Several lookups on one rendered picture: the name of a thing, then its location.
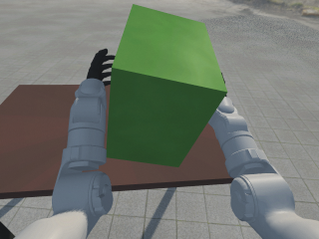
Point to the robot left hand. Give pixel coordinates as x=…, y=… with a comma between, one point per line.
x=97, y=67

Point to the table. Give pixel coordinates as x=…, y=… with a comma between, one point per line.
x=34, y=124

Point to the robot left forearm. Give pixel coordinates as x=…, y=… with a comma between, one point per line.
x=86, y=131

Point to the robot right upper arm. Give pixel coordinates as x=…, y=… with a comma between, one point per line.
x=265, y=202

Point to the carton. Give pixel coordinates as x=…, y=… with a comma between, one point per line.
x=166, y=84

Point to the robot left upper arm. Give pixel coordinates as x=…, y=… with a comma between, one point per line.
x=79, y=200

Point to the robot right forearm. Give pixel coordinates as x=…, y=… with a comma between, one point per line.
x=242, y=155

